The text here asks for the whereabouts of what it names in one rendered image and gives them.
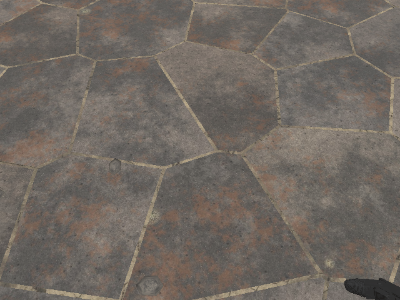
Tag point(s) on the right robot hand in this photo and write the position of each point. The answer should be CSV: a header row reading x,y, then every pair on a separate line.
x,y
373,289

